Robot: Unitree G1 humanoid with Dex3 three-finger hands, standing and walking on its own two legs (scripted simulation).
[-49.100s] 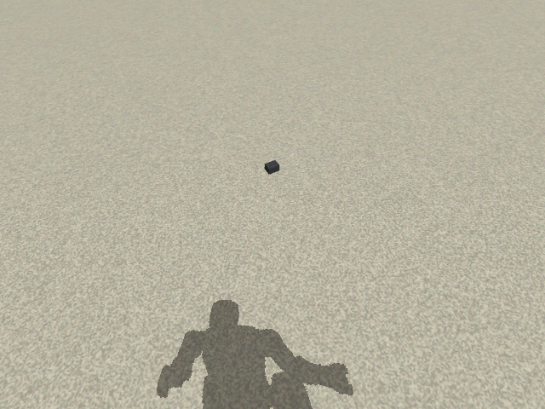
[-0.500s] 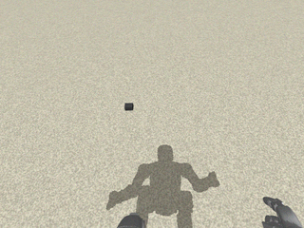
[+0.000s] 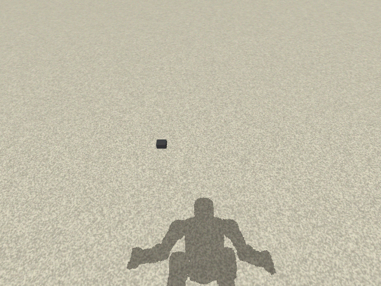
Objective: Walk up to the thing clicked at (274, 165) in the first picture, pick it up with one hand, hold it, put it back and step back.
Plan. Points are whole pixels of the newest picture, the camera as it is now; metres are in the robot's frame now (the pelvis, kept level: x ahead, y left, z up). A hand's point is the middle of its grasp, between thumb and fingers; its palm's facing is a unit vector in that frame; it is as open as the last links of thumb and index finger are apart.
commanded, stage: step back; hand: left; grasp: from above
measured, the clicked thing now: (161, 144) +1.11 +0.23 -0.75
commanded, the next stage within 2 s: stand in 0.42 s
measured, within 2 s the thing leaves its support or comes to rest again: neither
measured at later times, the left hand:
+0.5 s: hand out of the picture +0.12 +0.28 -0.15, palm faces +0.06 -0.93 -0.37, open 7.4 cm
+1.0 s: hand out of the picture +0.12 +0.26 -0.14, palm faces -0.01 -0.94 -0.33, open 7.4 cm
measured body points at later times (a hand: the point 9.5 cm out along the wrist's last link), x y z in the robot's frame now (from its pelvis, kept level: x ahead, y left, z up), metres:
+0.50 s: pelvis +0.05 +0.01 +0.00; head +0.08 +0.01 +0.44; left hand +0.12 +0.32 -0.13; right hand +0.14 -0.29 -0.13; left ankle +0.06 +0.14 -0.73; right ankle +0.04 -0.12 -0.73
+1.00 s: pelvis +0.04 +0.01 +0.01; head +0.05 +0.01 +0.46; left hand +0.12 +0.31 -0.12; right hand +0.15 -0.28 -0.11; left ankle +0.06 +0.14 -0.73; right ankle +0.04 -0.12 -0.73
